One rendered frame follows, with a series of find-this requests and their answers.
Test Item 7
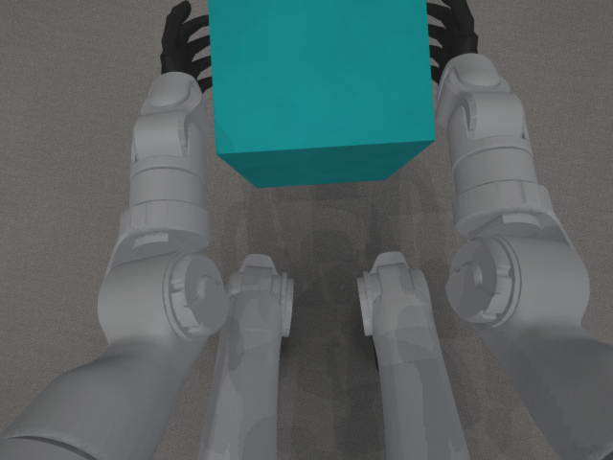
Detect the right robot thigh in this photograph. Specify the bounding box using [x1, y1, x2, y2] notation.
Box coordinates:
[356, 263, 470, 460]

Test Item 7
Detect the left robot thigh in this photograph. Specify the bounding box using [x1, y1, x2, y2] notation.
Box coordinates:
[196, 265, 293, 460]

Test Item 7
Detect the robot left forearm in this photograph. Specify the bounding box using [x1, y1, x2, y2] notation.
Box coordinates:
[98, 72, 213, 324]

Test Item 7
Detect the left robot hand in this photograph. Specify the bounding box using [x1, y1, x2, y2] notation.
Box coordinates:
[160, 0, 213, 94]

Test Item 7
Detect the robot right forearm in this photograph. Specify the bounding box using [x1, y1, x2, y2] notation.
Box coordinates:
[435, 53, 590, 287]

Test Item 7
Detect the right robot hand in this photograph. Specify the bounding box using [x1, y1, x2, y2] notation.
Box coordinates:
[426, 0, 478, 86]

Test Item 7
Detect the carton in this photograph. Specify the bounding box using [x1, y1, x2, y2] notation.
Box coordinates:
[208, 0, 436, 188]

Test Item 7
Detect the robot thigh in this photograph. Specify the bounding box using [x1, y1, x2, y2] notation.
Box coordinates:
[196, 265, 293, 460]
[356, 263, 470, 460]

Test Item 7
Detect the left robot upper arm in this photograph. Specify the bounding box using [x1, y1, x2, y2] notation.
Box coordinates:
[0, 249, 230, 460]

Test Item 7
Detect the right robot upper arm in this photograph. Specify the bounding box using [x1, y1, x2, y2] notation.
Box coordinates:
[445, 233, 613, 460]

